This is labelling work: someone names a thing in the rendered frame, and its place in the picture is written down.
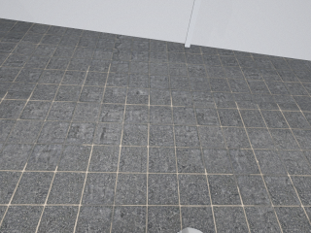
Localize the panel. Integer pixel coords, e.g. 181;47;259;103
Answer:
185;0;201;48

